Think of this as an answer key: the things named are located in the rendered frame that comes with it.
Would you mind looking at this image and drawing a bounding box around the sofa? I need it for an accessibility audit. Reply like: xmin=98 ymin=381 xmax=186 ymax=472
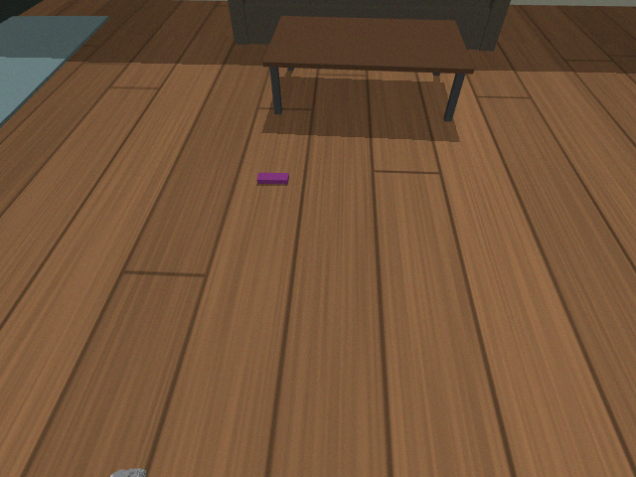
xmin=228 ymin=0 xmax=511 ymax=52

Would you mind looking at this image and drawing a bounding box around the small box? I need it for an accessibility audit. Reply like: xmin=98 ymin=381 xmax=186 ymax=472
xmin=257 ymin=173 xmax=289 ymax=184

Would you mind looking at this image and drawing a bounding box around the coffee table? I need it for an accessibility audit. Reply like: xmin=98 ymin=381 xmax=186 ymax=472
xmin=262 ymin=16 xmax=474 ymax=122

